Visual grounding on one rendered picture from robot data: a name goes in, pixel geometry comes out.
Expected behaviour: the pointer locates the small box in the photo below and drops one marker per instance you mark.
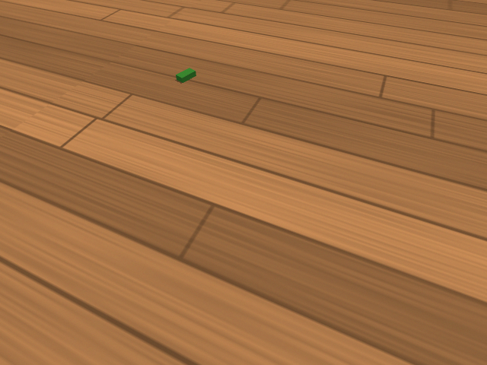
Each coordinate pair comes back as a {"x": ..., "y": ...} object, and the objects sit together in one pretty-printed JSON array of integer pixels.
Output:
[{"x": 186, "y": 75}]

